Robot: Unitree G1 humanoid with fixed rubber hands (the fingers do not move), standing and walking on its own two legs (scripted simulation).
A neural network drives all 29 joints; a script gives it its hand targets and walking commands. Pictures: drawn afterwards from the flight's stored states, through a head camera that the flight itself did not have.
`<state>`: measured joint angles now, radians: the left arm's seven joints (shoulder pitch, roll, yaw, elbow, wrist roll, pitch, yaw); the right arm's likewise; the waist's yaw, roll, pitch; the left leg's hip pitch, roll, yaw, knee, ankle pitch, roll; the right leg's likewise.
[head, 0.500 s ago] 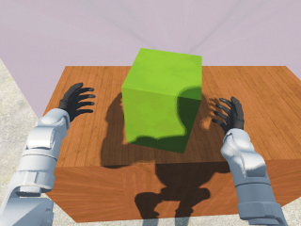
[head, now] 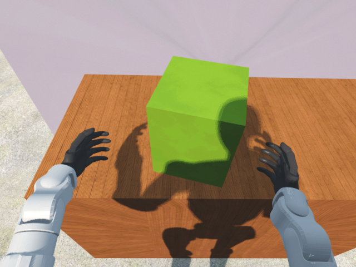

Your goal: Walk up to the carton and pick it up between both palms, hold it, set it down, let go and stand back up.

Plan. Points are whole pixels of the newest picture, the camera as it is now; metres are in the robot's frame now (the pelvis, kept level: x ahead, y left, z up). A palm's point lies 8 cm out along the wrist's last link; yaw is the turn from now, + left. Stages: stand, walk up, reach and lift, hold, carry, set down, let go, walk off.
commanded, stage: set down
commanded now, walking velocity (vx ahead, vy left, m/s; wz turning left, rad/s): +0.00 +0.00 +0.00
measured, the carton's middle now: (197, 122) +0.45 -0.05 +0.05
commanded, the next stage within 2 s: none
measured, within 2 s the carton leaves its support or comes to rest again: neither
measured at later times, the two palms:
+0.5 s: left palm (57, 220) +0.21 +0.25 +0.03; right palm (283, 225) +0.18 -0.19 +0.05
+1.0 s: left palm (60, 240) +0.18 +0.25 +0.00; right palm (280, 238) +0.17 -0.20 +0.00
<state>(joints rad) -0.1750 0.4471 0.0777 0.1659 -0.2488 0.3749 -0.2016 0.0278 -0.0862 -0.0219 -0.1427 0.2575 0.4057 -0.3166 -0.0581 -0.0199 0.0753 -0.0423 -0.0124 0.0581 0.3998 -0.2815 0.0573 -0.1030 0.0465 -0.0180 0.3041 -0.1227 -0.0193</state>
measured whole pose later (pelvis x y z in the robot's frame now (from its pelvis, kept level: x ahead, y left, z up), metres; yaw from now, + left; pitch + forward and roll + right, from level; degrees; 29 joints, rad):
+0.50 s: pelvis +0.02 +0.01 +0.00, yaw +1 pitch -5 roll -3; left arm 0.33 0.46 0.04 -0.10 -0.28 0.09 -0.18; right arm 0.51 -0.03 0.02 -0.33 0.18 0.19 -0.29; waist 0.01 -0.01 0.11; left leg -0.03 -0.01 0.04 0.43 -0.32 0.06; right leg -0.08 0.05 -0.03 0.31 -0.16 -0.01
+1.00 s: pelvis +0.02 +0.01 +0.00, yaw +1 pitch -6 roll -3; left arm 0.39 0.37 -0.01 0.04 -0.21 0.02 -0.13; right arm 0.48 -0.08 -0.02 0.01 0.15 -0.02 -0.18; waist 0.01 0.03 0.12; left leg 0.01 -0.01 0.04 0.43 -0.34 0.07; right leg -0.03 0.05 -0.02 0.30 -0.16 -0.01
